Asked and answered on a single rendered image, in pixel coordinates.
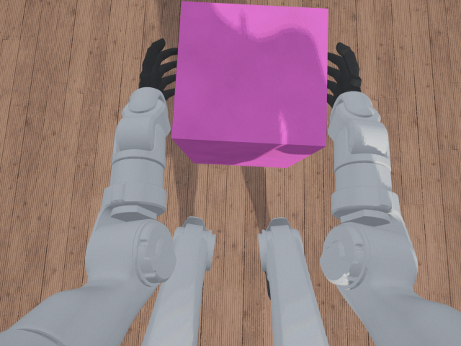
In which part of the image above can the carton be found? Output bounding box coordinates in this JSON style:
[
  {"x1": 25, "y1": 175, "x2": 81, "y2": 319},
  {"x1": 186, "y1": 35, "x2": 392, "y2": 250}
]
[{"x1": 171, "y1": 1, "x2": 328, "y2": 168}]

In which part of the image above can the right robot forearm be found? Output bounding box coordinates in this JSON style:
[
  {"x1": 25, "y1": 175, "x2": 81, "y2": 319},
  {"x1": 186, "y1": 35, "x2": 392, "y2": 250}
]
[{"x1": 328, "y1": 91, "x2": 418, "y2": 264}]

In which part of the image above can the right robot foot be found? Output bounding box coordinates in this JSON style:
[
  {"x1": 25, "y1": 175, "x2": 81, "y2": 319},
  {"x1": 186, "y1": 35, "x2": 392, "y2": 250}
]
[{"x1": 265, "y1": 271, "x2": 271, "y2": 300}]

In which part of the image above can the robot right upper arm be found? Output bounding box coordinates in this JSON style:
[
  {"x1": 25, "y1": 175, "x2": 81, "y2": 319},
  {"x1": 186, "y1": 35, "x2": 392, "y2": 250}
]
[{"x1": 320, "y1": 222, "x2": 461, "y2": 346}]

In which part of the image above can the robot left shin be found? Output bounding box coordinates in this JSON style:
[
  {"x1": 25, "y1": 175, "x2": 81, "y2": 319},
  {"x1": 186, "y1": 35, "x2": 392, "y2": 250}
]
[{"x1": 172, "y1": 216, "x2": 207, "y2": 242}]

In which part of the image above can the left robot hand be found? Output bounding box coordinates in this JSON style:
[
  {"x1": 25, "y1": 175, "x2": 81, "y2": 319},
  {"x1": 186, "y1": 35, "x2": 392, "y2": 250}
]
[{"x1": 139, "y1": 38, "x2": 178, "y2": 100}]

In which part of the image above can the right robot hand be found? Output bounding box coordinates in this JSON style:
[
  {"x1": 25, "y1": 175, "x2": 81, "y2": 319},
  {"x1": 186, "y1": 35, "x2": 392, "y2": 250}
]
[{"x1": 327, "y1": 43, "x2": 362, "y2": 108}]

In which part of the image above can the robot left upper arm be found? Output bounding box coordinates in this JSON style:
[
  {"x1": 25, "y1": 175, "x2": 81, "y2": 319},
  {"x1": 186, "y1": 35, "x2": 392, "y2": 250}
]
[{"x1": 0, "y1": 219, "x2": 176, "y2": 346}]

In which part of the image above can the left robot forearm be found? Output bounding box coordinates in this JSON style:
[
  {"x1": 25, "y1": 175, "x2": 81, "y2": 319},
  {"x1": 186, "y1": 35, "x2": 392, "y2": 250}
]
[{"x1": 85, "y1": 87, "x2": 171, "y2": 267}]

